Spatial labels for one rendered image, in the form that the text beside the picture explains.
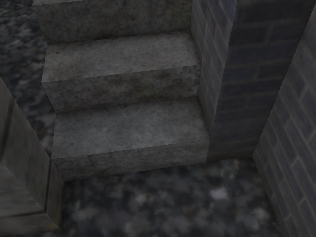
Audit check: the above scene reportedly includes stairs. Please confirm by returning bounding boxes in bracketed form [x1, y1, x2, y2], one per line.
[32, 0, 211, 181]

